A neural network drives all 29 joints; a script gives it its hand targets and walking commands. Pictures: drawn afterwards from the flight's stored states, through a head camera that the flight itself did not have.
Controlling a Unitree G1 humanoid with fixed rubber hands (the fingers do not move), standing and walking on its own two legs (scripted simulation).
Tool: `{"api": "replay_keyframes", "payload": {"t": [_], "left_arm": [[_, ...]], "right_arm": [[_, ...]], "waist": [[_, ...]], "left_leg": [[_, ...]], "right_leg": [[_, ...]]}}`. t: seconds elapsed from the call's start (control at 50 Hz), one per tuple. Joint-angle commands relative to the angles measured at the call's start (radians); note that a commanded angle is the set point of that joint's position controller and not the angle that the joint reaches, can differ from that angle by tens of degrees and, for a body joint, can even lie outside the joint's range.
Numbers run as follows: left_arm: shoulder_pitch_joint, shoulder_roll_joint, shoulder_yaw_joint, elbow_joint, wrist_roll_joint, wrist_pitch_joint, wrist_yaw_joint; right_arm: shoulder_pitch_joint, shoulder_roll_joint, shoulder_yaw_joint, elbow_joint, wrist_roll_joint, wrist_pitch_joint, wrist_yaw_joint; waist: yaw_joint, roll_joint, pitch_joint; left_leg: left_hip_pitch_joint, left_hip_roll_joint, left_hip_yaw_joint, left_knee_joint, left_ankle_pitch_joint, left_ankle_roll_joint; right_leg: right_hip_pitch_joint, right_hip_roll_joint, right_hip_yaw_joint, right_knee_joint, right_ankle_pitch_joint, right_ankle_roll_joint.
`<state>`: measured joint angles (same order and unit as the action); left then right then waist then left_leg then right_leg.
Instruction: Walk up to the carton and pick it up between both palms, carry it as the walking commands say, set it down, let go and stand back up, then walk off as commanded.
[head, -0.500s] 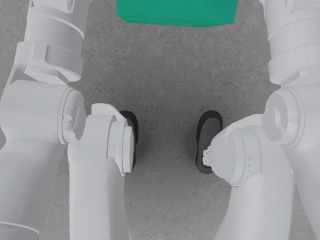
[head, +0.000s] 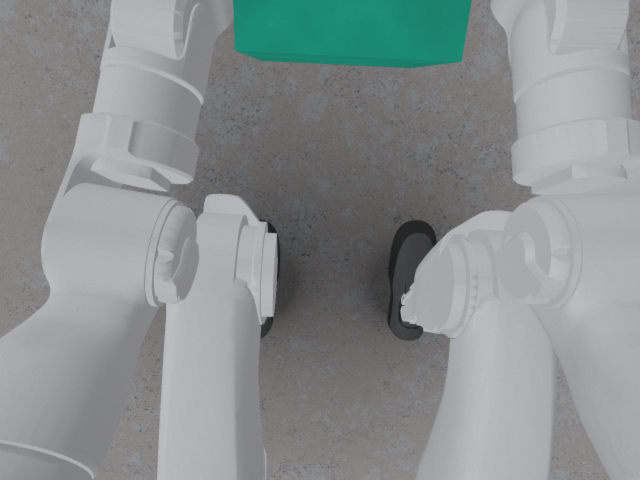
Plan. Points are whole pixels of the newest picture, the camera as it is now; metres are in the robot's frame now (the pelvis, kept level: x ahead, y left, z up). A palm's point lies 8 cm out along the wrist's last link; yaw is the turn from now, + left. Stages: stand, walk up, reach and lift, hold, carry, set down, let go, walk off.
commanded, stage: reach and lift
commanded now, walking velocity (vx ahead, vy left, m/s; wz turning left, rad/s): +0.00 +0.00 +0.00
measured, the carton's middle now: out of the picture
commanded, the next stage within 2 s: none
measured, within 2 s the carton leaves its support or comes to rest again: neither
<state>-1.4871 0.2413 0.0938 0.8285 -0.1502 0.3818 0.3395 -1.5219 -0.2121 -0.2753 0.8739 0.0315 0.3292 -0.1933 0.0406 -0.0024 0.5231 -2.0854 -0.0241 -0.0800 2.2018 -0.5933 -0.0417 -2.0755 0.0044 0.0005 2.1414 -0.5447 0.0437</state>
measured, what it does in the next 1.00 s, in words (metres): rises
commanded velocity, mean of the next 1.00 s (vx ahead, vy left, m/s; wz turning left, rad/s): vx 0.00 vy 0.00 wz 0.00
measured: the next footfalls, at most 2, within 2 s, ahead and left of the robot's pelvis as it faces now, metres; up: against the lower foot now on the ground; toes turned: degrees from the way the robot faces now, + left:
none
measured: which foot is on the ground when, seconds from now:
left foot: down 0.00-1.00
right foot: down 0.00-1.00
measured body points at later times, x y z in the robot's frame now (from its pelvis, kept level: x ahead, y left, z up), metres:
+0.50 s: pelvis -0.01 +0.00 +0.04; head +0.33 +0.03 +0.31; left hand +0.54 +0.16 -0.08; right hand +0.57 -0.11 -0.06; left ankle +0.12 +0.13 -0.35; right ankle +0.14 -0.13 -0.35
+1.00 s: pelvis -0.03 +0.00 +0.08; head +0.29 +0.03 +0.39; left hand +0.51 +0.16 -0.01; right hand +0.54 -0.11 +0.01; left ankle +0.12 +0.13 -0.35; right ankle +0.14 -0.13 -0.35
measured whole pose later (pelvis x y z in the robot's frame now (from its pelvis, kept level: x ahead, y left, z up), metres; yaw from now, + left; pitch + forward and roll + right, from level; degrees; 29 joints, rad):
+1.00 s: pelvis -0.03 +0.00 +0.08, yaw +1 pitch +18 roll -3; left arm -1.34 0.15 0.10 0.68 -0.10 0.52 0.43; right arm -1.37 -0.14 -0.31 0.72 0.00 0.42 -0.26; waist 0.04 0.01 0.52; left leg -1.74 -0.03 -0.08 1.95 -0.53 -0.04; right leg -1.72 0.01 0.00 1.90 -0.49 0.04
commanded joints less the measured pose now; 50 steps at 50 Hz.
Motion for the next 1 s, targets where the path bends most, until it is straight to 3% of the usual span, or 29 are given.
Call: {"api": "replay_keyframes", "payload": {"t": [0.0,0.1,0.12,0.18,0.2,0.22,0.26,0.28,0.32,0.34,0.36,0.38,0.42,0.46,0.48,0.5,0.54,0.56,0.64,0.72,0.74,0.76,0.78,0.8,0.82,0.84,0.86,0.94,0.98], "left_arm": [[-0.854,-1.165,-0.404,-0.471,-0.132,-0.066,-0.492],[-0.883,-1.132,-0.34,-0.444,-0.071,-0.053,-0.473],[-0.907,-1.16,-0.374,-0.459,-0.085,-0.05,-0.477],[-0.909,-1.173,-0.366,-0.459,-0.075,-0.046,-0.47],[-0.869,-1.153,-0.326,-0.395,-0.041,-0.045,-0.476],[-0.857,-1.167,-0.333,-0.366,-0.044,-0.047,-0.481],[-0.807,-1.176,-0.359,-0.442,-0.055,-0.05,-0.475],[-0.853,-1.186,-0.377,-0.447,-0.076,-0.053,-0.477],[-0.827,-1.183,-0.377,-0.461,-0.076,-0.049,-0.482],[-0.915,-1.154,-0.419,-0.58,-0.096,-0.054,-0.477],[-0.931,-1.158,-0.418,-0.587,-0.1,-0.049,-0.473],[-0.886,-1.206,-0.454,-0.591,-0.133,-0.043,-0.468],[-0.866,-1.227,-0.464,-0.525,-0.115,-0.014,-0.472],[-0.885,-1.204,-0.424,-0.544,-0.118,-0.015,-0.465],[-0.903,-1.182,-0.414,-0.552,-0.092,-0.022,-0.462],[-0.821,-1.208,-0.371,-0.431,-0.074,-0.006,-0.468],[-0.848,-1.229,-0.389,-0.484,-0.083,-0.014,-0.476],[-0.903,-1.24,-0.4,-0.514,-0.092,-0.017,-0.467],[-0.796,-1.26,-0.362,-0.373,-0.044,0.007,-0.473],[-0.892,-1.273,-0.395,-0.509,-0.083,-0.001,-0.475],[-0.801,-1.277,-0.37,-0.435,-0.067,0.009,-0.487],[-0.886,-1.268,-0.417,-0.58,-0.104,0.003,-0.484],[-0.846,-1.299,-0.43,-0.494,-0.095,0.017,-0.479],[-0.89,-1.249,-0.418,-0.561,-0.096,0.008,-0.477],[-0.843,-1.258,-0.405,-0.583,-0.067,0.008,-0.471],[-0.886,-1.259,-0.452,-0.621,-0.094,0.018,-0.467],[-0.849,-1.291,-0.44,-0.575,-0.094,0.031,-0.464],[-0.826,-1.254,-0.412,-0.513,-0.08,0.039,-0.469],[-0.86,-1.286,-0.419,-0.481,-0.09,0.037,-0.478]], "right_arm": [[-0.737,1.147,0.477,-0.435,0.171,0.004,0.336],[-0.653,1.184,0.431,-0.243,0.147,0.036,0.343],[-0.656,1.169,0.427,-0.272,0.127,0.034,0.342],[-0.626,1.196,0.398,-0.226,0.136,0.038,0.349],[-0.561,1.23,0.376,-0.131,0.087,0.049,0.351],[-0.627,1.196,0.374,-0.191,0.109,0.035,0.358],[-0.652,1.234,0.463,-0.321,0.149,0.031,0.35],[-0.624,1.218,0.437,-0.293,0.127,0.031,0.343],[-0.588,1.228,0.46,-0.286,0.133,0.038,0.342],[-0.616,1.239,0.49,-0.355,0.148,0.049,0.336],[-0.563,1.247,0.464,-0.286,0.131,0.057,0.33],[-0.593,1.225,0.525,-0.396,0.156,0.055,0.327],[-0.632,1.188,0.508,-0.407,0.147,0.052,0.32],[-0.611,1.236,0.505,-0.324,0.15,0.074,0.32],[-0.533,1.224,0.453,-0.241,0.117,0.076,0.325],[-0.612,1.242,0.471,-0.282,0.14,0.07,0.329],[-0.627,1.23,0.476,-0.319,0.132,0.067,0.33],[-0.598,1.244,0.446,-0.287,0.12,0.07,0.331],[-0.645,1.244,0.445,-0.304,0.123,0.067,0.343],[-0.548,1.297,0.437,-0.219,0.121,0.091,0.356],[-0.556,1.281,0.439,-0.264,0.109,0.088,0.352],[-0.598,1.286,0.498,-0.392,0.142,0.085,0.343],[-0.642,1.267,0.492,-0.392,0.144,0.078,0.341],[-0.575,1.271,0.472,-0.334,0.123,0.093,0.338],[-0.539,1.32,0.503,-0.317,0.138,0.103,0.342],[-0.57,1.293,0.537,-0.382,0.149,0.105,0.341],[-0.629,1.286,0.535,-0.428,0.181,0.093,0.34],[-0.616,1.265,0.512,-0.355,0.153,0.11,0.339],[-0.528,1.28,0.444,-0.223,0.1,0.12,0.346]], "waist": [[-0.041,0.047,-2.554],[-0.003,0.066,-2.354],[-0.053,0.042,-2.368],[-0.036,0.109,-2.415],[-0.041,0.048,-2.317],[-0.034,0.083,-2.281],[0.009,0.047,-2.516],[-0.032,0.071,-2.489],[-0.01,0.068,-2.508],[-0.045,0.035,-2.625],[-0.062,0.049,-2.619],[-0.066,0.044,-2.719],[-0.069,0.095,-2.661],[-0.045,0.043,-2.581],[-0.072,0.074,-2.504],[-0.012,0.056,-2.445],[-0.037,0.048,-2.469],[-0.084,0.059,-2.495],[-0.029,0.069,-2.441],[-0.07,0.069,-2.534],[-0.054,0.052,-2.534],[-0.069,0.055,-2.679],[-0.073,0.067,-2.669],[-0.09,0.058,-2.632],[-0.031,0.061,-2.688],[-0.075,0.059,-2.744],[-0.032,0.094,-2.753],[-0.046,0.035,-2.593],[-0.103,0.042,-2.446]], "left_leg": [[0.941,-0.116,0.196,-0.259,0.54,0.003],[0.918,-0.11,0.185,-0.33,0.406,0.009],[0.897,-0.118,0.187,-0.314,0.409,0.001],[0.998,-0.122,0.187,-0.349,0.419,-0.006],[0.918,-0.115,0.18,-0.349,0.371,0.001],[0.897,-0.112,0.186,-0.356,0.35,0.003],[0.981,-0.124,0.196,-0.337,0.462,0.009],[0.97,-0.121,0.196,-0.34,0.446,-0.001],[0.957,-0.123,0.202,-0.342,0.485,-0.001],[1.011,-0.13,0.192,-0.332,0.491,0.003],[1.017,-0.129,0.183,-0.348,0.474,-0.006],[1.1,-0.129,0.18,-0.345,0.534,-0.006],[1.11,-0.13,0.179,-0.373,0.487,-0.014],[1.079,-0.133,0.163,-0.406,0.45,-0.006],[1.045,-0.13,0.174,-0.406,0.414,-0.014],[1.014,-0.125,0.181,-0.422,0.38,-0.001],[1.001,-0.129,0.173,-0.414,0.362,0.001],[1.053,-0.129,0.163,-0.426,0.358,-0.004],[1.044,-0.129,0.163,-0.456,0.335,-0.002],[1.084,-0.129,0.165,-0.481,0.33,-0.013],[1.056,-0.132,0.175,-0.481,0.343,-0.004],[1.137,-0.137,0.168,-0.479,0.415,-0.004],[1.164,-0.133,0.154,-0.484,0.392,-0.009],[1.143,-0.139,0.163,-0.48,0.406,-0.013],[1.166,-0.145,0.171,-0.487,0.437,-0.008],[1.232,-0.142,0.154,-0.495,0.433,-0.009],[1.271,-0.136,0.152,-0.511,0.43,-0.011],[1.148,-0.138,0.15,-0.541,0.36,-0.007],[1.071,-0.129,0.144,-0.569,0.253,-0.013]], "right_leg": [[0.946,0.164,-0.121,-0.168,0.469,-0.033],[0.832,0.158,-0.114,-0.213,0.312,-0.037],[0.861,0.162,-0.113,-0.217,0.34,-0.039],[0.829,0.167,-0.118,-0.239,0.309,-0.042],[0.8,0.157,-0.118,-0.258,0.265,-0.036],[0.769,0.162,-0.117,-0.255,0.252,-0.042],[0.93,0.169,-0.111,-0.246,0.365,-0.028],[0.932,0.167,-0.102,-0.261,0.358,-0.033],[0.962,0.167,-0.092,-0.257,0.402,-0.032],[1.026,0.175,-0.098,-0.259,0.426,-0.026],[1.019,0.173,-0.106,-0.26,0.409,-0.034],[1.056,0.179,-0.106,-0.257,0.453,-0.034],[1.028,0.182,-0.107,-0.272,0.407,-0.042],[1.01,0.176,-0.108,-0.297,0.363,-0.037],[0.974,0.178,-0.101,-0.316,0.337,-0.044],[0.967,0.175,-0.093,-0.333,0.303,-0.04],[0.983,0.17,-0.094,-0.333,0.294,-0.044],[0.973,0.175,-0.105,-0.341,0.29,-0.045],[0.945,0.18,-0.103,-0.36,0.257,-0.046],[1.005,0.179,-0.104,-0.392,0.282,-0.047],[1.041,0.173,-0.094,-0.404,0.287,-0.043],[1.098,0.186,-0.102,-0.394,0.363,-0.038],[1.088,0.186,-0.104,-0.392,0.339,-0.045],[1.08,0.187,-0.097,-0.41,0.34,-0.04],[1.109,0.188,-0.087,-0.402,0.366,-0.036],[1.126,0.192,-0.097,-0.41,0.371,-0.034],[1.115,0.191,-0.095,-0.423,0.35,-0.041],[1.101,0.184,-0.089,-0.45,0.293,-0.036],[1.053,0.18,-0.09,-0.483,0.223,-0.047]]}}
